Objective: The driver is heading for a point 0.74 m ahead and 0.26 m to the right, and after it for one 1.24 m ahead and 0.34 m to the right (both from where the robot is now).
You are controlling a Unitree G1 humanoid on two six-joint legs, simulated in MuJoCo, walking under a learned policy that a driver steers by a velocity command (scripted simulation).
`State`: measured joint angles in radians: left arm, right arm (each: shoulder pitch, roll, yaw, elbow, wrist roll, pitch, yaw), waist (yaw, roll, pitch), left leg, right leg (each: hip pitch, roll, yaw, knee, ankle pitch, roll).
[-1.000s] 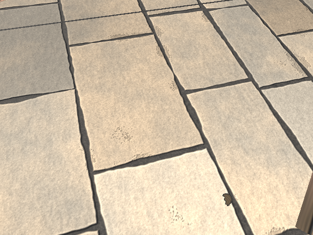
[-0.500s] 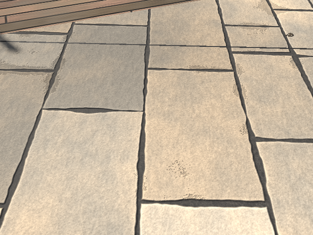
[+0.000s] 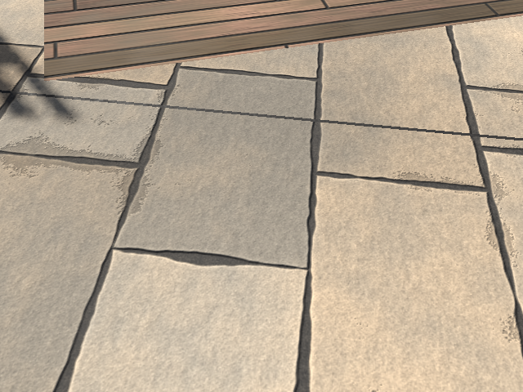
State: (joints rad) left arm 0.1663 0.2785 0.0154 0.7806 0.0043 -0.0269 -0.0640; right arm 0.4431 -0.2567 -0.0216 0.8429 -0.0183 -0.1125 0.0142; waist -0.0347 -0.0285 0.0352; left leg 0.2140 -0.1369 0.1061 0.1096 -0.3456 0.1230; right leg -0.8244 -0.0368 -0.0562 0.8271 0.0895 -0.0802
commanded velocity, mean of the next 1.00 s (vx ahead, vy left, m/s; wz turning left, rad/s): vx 0.99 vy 0.00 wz -0.72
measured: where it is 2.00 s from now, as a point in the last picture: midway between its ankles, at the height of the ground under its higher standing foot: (415, 150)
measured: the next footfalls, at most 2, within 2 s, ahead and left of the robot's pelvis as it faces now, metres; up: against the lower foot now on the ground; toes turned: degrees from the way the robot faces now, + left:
right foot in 0.12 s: +0.31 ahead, -0.02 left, +0.00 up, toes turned -6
left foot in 0.54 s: +0.76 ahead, +0.07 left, +0.00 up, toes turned -31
